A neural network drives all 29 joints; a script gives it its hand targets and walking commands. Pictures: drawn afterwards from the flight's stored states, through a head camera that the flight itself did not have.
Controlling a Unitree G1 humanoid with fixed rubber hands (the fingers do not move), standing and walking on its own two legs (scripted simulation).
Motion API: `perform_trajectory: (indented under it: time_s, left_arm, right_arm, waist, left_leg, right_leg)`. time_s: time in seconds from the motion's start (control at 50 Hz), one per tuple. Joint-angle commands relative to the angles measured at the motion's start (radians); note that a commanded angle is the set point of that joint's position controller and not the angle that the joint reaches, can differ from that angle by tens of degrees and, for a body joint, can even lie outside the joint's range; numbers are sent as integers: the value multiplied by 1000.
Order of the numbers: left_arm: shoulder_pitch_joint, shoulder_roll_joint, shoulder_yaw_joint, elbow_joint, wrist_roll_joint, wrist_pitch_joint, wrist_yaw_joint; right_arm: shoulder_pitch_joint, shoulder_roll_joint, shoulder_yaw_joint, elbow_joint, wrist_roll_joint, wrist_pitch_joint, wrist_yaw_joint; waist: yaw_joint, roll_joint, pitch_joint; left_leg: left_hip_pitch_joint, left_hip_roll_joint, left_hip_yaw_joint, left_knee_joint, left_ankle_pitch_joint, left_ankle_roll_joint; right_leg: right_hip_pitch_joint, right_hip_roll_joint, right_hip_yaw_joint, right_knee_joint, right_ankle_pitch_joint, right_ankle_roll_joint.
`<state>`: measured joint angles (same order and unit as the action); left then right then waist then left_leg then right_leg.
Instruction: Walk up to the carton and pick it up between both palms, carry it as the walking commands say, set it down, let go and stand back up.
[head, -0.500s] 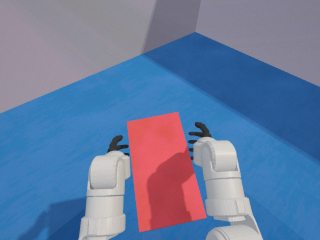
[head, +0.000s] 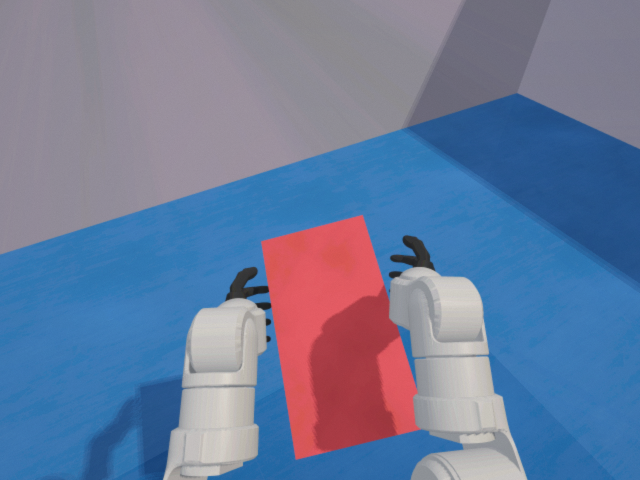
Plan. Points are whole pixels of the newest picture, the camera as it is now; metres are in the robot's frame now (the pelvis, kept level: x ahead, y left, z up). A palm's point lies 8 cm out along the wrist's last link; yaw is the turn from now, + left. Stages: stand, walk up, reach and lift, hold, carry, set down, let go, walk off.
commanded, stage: carry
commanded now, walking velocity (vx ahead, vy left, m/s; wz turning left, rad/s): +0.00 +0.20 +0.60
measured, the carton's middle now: (341, 338) +0.33 -0.04 -0.01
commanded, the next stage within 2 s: none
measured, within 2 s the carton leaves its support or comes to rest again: neither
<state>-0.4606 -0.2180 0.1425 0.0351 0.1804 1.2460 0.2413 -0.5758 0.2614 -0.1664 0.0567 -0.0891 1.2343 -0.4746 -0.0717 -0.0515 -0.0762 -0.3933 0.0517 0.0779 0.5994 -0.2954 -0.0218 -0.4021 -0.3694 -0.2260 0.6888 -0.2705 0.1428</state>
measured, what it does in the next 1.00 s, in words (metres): walks backwards: right foot, then left foot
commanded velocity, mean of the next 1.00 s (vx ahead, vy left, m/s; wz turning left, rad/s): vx -0.24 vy -0.19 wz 0.01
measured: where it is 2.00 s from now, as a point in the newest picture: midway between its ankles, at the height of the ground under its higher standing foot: outside the picture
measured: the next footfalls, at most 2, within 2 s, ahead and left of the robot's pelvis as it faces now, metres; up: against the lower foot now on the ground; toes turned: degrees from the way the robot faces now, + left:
right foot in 0.58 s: -0.18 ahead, -0.06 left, +0.00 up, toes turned -2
left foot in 0.86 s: -0.22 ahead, +0.13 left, +0.00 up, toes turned +13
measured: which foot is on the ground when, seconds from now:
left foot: down 0.00-0.62, up 0.64-0.84, down 0.86-1.00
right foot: down 0.00-0.00, up 0.02-0.56, down 0.58-0.86, up 0.88-1.00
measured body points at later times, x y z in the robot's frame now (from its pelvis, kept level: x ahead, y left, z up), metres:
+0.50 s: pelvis -0.14 +0.07 +0.02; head -0.13 +0.10 +0.46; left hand +0.17 +0.23 +0.08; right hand +0.21 +0.00 +0.10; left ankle +0.04 +0.16 -0.72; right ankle -0.18 -0.08 -0.68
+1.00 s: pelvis -0.34 +0.02 +0.01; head -0.32 +0.06 +0.46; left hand -0.03 +0.17 +0.06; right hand +0.01 -0.05 +0.09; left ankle -0.26 +0.12 -0.72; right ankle -0.30 -0.11 -0.63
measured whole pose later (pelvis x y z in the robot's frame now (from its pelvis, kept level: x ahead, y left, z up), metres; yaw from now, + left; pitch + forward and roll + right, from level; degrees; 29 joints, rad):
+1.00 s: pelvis -0.34 +0.02 +0.01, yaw +4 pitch +1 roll -4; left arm -0.44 -0.21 0.11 0.01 0.16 1.26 0.31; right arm -0.56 0.26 -0.17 0.12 -0.14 1.20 -0.36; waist 0.01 -0.02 0.02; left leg -0.44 0.10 0.11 0.59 -0.17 0.05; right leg -0.63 0.03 -0.03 1.18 -0.48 0.02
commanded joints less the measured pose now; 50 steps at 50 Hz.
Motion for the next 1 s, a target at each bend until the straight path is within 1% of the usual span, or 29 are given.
perform_trajectory:
  time_s: [0.0, 0.02, 0.04, 0.06, 0.1, 0.16, 0.26, 0.3, 0.34, 0.38, 0.42, 0.44, 0.48, 0.56, 0.58, 0.6, 0.62, 0.64, 0.68, 0.7, 0.78, 0.8, 0.82, 0.84, 0.86, 0.88, 0.9, 0.94, 0.98]
  left_arm:
    - [-670, -995, -522, -143, -444, -33, -289]
    - [-747, -1032, -543, -176, -464, -31, -291]
    - [-743, -1053, -563, -174, -488, -32, -287]
    - [-772, -1089, -601, -218, -530, -36, -283]
    - [-743, -1121, -605, -235, -552, -39, -279]
    - [-680, -1107, -584, -217, -549, -34, -276]
    - [-617, -1096, -546, -162, -523, -27, -286]
    - [-600, -1096, -544, -112, -509, -22, -292]
    - [-613, -1110, -570, -119, -516, -26, -288]
    - [-564, -1107, -566, -79, -497, -30, -281]
    - [-591, -1135, -582, -81, -484, -30, -265]
    - [-575, -1140, -576, -76, -476, -33, -263]
    - [-580, -1139, -584, -89, -471, -43, -255]
    - [-579, -1131, -571, -123, -474, -57, -260]
    - [-551, -1120, -565, -111, -484, -56, -266]
    - [-617, -1143, -529, -94, -457, -79, -266]
    - [-653, -1103, -518, -127, -468, -68, -275]
    - [-658, -1101, -539, -148, -484, -50, -285]
    - [-725, -1140, -564, -157, -504, -44, -301]
    - [-734, -1119, -543, -138, -511, -40, -311]
    - [-642, -1067, -496, -104, -472, -46, -300]
    - [-630, -1052, -486, -87, -439, -46, -286]
    - [-594, -1048, -485, -62, -427, -37, -277]
    - [-550, -1056, -472, -20, -405, -39, -268]
    - [-574, -1071, -488, -38, -411, -37, -265]
    - [-568, -1055, -508, -65, -411, -31, -267]
    - [-641, -1069, -543, -121, -425, -40, -263]
    - [-714, -1103, -589, -183, -485, -61, -267]
    - [-718, -1136, -603, -212, -523, -69, -269]
  right_arm:
    - [-286, 1044, 528, 206, 402, 21, 553]
    - [-357, 1059, 489, 165, 396, 10, 555]
    - [-392, 1056, 474, 114, 394, 11, 554]
    - [-376, 1054, 463, 85, 370, 5, 545]
    - [-404, 1061, 454, 1, 339, -13, 530]
    - [-395, 1063, 473, -81, 301, -46, 501]
    - [-382, 1044, 484, -97, 277, -58, 482]
    - [-401, 1037, 483, -90, 278, -51, 487]
    - [-375, 1035, 488, -46, 288, -43, 498]
    - [-390, 1017, 494, -45, 303, -32, 514]
    - [-410, 1023, 506, -30, 331, -21, 530]
    - [-431, 1016, 497, -43, 334, -20, 541]
    - [-415, 1012, 505, -22, 338, -11, 547]
    - [-398, 1018, 522, 2, 343, 3, 555]
    - [-375, 1009, 518, 25, 335, 5, 553]
    - [-440, 1037, 524, 12, 359, 11, 567]
    - [-395, 1081, 533, 62, 343, 2, 566]
    - [-407, 1120, 505, 91, 350, -2, 562]
    - [-404, 1139, 492, 78, 342, -14, 556]
    - [-467, 1154, 507, 35, 371, -17, 555]
    - [-475, 1078, 542, -31, 407, -8, 546]
    - [-468, 1077, 549, -7, 411, 6, 549]
    - [-412, 1055, 535, 38, 406, 15, 551]
    - [-435, 1038, 526, 58, 407, 21, 561]
    - [-402, 1028, 495, 121, 398, 17, 568]
    - [-393, 1044, 506, 140, 399, 3, 572]
    - [-397, 1061, 492, 126, 379, -5, 576]
    - [-433, 1061, 473, 61, 361, -22, 573]
    - [-461, 1089, 478, -17, 372, -30, 567]
  waist:
    - [39, 262, -340]
    - [45, 494, -307]
    - [48, 381, -358]
    - [45, 288, -421]
    - [65, 274, -446]
    - [66, 212, -516]
    - [57, 153, -489]
    - [60, 150, -467]
    - [58, 176, -445]
    - [60, 197, -419]
    - [66, 259, -394]
    - [73, 288, -399]
    - [77, 324, -387]
    - [87, 386, -395]
    - [86, 275, -358]
    - [73, -239, -365]
    - [67, -267, -265]
    - [80, -150, -221]
    - [59, 34, -149]
    - [52, 76, -129]
    - [58, -150, -248]
    - [70, -162, -311]
    - [61, -136, -320]
    - [64, -29, -340]
    - [80, 241, -333]
    - [70, 487, -348]
    - [69, 361, -363]
    - [64, 169, -348]
    - [70, 191, -343]
  left_leg:
    - [284, 223, -346, -217, 529, 124]
    - [342, 259, -407, -109, 885, 232]
    - [422, 224, -331, -9, 1117, 242]
    - [470, 243, -321, 14, 1138, 228]
    - [489, 228, -275, -6, 1088, 182]
    - [520, 267, -306, -51, 1016, 188]
    - [492, 290, -385, -197, 603, 195]
    - [428, 299, -426, -278, 311, 162]
    - [434, 273, -406, -305, 203, 138]
    - [373, 259, -426, -392, -67, 78]
    - [329, 236, -373, -442, -161, 32]
    - [303, 219, -346, -495, -217, -25]
    - [297, 211, -302, -514, -129, -28]
    - [262, 117, -86, -552, 87, -143]
    - [230, 70, -17, -491, 74, -168]
    - [179, 14, 72, -66, -120, -139]
    - [27, -33, 67, 289, -250, -97]
    - [-35, -73, 22, 587, -284, -69]
    - [-12, -44, -65, 830, -165, -15]
    - [-61, -46, -20, 821, -121, -8]
    - [-119, -5, 13, 218, -170, 28]
    - [-61, -25, 44, 74, -122, 36]
    - [1, 12, 20, -164, 20, 23]
    - [203, 87, -53, -310, 167, 1]
    - [440, 449, -408, -206, 863, 97]
    - [437, 514, -522, -139, 1197, 237]
    - [447, 448, -462, -115, 1182, 239]
    - [363, 368, -337, -147, 810, 166]
    - [311, 296, -209, -215, 486, 131]
  right_leg:
    - [-128, 117, -33, 288, -119, 39]
    - [-282, 192, 17, 449, -524, 49]
    - [-321, 209, 94, 509, -516, 26]
    - [-340, 221, 120, 515, -459, -4]
    - [-328, 231, 178, 507, -325, -27]
    - [-277, 277, 201, 505, -270, -59]
    - [-234, 300, 257, 413, -240, -72]
    - [-192, 343, 239, 385, -237, -81]
    - [-196, 358, 235, 332, -243, -85]
    - [-122, 401, 205, 260, -256, -95]
    - [-57, 421, 179, 193, -259, -111]
    - [14, 453, 149, 147, -262, -122]
    - [106, 469, 133, -27, -324, -156]
    - [412, 478, 15, -408, -233, -235]
    - [476, 422, 55, -542, -178, -253]
    - [240, 170, 426, -416, -256, -348]
    - [22, 67, 461, -457, -267, -441]
    - [-95, 46, 435, -537, -329, -460]
    - [-164, 106, 247, -449, -123, -339]
    - [-101, 146, 204, -401, -20, -317]
    - [306, 142, 211, -128, 737, -339]
    - [343, 126, 245, -98, 758, -362]
    - [353, 148, 212, -26, 718, -340]
    - [176, 197, 211, 32, 481, -284]
    - [-150, 286, 153, 134, -64, -173]
    - [-268, 353, 188, 327, -428, -149]
    - [-255, 350, 276, 477, -371, -150]
    - [-268, 353, 311, 597, -247, -122]
    - [-249, 353, 279, 656, -150, -77]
